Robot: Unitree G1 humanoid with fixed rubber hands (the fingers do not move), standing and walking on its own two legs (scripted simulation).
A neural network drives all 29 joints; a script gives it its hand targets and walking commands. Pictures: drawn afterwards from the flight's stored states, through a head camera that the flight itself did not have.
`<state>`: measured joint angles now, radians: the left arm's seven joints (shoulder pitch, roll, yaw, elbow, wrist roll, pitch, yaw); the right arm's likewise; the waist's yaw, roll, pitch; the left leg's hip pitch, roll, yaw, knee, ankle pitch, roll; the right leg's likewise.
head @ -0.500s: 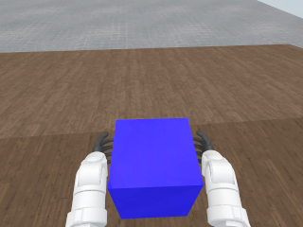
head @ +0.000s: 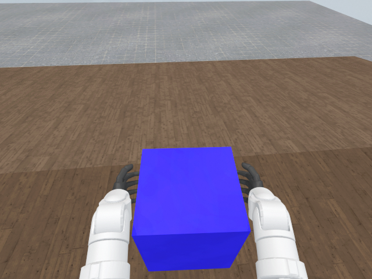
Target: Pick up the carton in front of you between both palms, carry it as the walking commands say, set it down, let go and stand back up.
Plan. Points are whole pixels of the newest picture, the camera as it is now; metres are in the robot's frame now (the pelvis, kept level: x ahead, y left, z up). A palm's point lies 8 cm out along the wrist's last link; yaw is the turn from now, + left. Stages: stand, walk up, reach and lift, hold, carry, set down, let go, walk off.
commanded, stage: carry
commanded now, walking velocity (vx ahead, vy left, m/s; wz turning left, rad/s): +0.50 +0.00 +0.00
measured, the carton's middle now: (188, 211) +0.29 +0.00 -0.02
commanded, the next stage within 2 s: none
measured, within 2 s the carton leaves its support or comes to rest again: neither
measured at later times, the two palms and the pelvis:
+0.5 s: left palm (139, 142) +0.45 +0.13 +0.07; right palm (249, 144) +0.44 -0.17 +0.07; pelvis +0.18 -0.01 -0.01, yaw +2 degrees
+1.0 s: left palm (140, 88) +0.75 +0.17 +0.06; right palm (220, 92) +0.72 -0.13 +0.07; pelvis +0.48 +0.04 +0.00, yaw -3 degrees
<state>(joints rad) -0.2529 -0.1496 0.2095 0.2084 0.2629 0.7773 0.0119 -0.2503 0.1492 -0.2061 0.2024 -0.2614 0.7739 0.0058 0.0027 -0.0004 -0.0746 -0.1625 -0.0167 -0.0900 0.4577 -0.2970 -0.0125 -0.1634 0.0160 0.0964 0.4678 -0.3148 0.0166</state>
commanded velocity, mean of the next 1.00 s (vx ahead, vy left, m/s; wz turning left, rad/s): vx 0.50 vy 0.00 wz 0.00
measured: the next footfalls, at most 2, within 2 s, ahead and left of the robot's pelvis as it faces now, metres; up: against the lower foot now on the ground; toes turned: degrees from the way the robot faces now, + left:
right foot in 0.42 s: +0.18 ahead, -0.10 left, +0.00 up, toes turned -8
left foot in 0.78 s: +0.53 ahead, +0.10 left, +0.00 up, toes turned +10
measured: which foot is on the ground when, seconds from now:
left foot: down 0.00-0.44, up 0.46-0.76, down 0.78-1.00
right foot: down 0.00-0.32, up 0.34-0.40, down 0.42-0.80, up 0.82-1.00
